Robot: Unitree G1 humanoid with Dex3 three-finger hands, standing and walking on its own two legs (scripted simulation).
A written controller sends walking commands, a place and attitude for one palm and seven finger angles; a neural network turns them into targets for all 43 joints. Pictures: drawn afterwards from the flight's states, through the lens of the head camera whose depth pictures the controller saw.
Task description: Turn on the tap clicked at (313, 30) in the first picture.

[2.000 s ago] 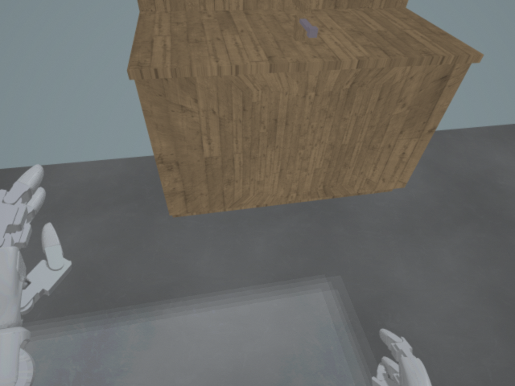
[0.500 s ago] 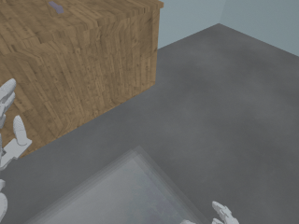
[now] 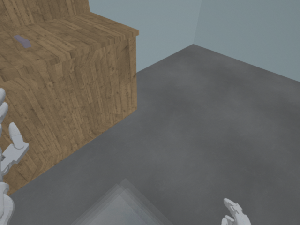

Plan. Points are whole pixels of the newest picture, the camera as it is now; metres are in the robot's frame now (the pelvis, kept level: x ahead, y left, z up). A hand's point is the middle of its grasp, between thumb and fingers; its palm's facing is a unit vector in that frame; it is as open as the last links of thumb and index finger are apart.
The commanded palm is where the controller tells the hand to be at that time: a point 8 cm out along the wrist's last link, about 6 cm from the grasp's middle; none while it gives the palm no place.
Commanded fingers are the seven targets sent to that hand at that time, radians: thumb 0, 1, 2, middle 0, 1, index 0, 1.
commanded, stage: walk to a spot facing it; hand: left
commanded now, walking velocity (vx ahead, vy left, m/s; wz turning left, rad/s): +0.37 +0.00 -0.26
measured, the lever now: (26, 43) +0.80 +0.61 +0.12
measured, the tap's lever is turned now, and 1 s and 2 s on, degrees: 0 0 0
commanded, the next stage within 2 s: turn to face it in 0.58 s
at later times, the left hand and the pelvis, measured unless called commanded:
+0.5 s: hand (103, 100) +0.38 +0.15 +0.17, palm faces +0.31 -0.83 -0.46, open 7.4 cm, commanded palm +0.32 +0.20 +0.19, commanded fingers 0.00 0.90 0.90 -0.20 -0.30 -0.20 -0.30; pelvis +0.15 -0.07 +0.01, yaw -3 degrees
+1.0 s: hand (106, 70) +0.48 +0.16 +0.20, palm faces +0.40 -0.77 -0.49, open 7.4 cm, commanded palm +0.42 +0.21 +0.19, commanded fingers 0.00 0.90 0.90 -0.20 -0.30 -0.20 -0.30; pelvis +0.28 -0.08 +0.00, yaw +3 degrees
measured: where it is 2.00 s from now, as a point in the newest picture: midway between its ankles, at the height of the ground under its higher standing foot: outside the picture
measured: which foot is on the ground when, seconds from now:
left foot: down 0.00-0.24, up 0.26-0.68, down 0.70-1.00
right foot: up 0.00-0.20, down 0.22-0.68, up 0.70-1.00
